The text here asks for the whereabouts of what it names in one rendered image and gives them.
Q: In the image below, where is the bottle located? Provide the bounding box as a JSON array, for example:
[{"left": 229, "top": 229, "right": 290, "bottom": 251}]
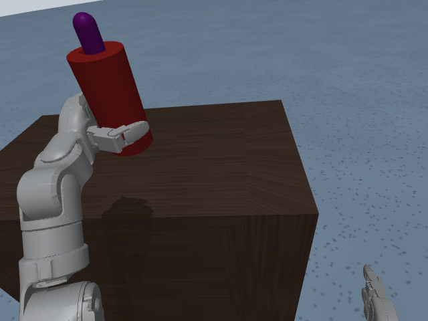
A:
[{"left": 66, "top": 12, "right": 152, "bottom": 156}]

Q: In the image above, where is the right robot hand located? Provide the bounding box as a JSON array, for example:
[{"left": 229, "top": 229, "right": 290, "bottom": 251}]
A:
[{"left": 362, "top": 265, "right": 399, "bottom": 321}]

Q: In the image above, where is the left robot hand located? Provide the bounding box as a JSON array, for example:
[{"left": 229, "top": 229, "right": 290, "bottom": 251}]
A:
[{"left": 58, "top": 92, "right": 149, "bottom": 154}]

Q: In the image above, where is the left robot arm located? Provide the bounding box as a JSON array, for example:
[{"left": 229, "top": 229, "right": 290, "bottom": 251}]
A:
[{"left": 17, "top": 131, "right": 105, "bottom": 321}]

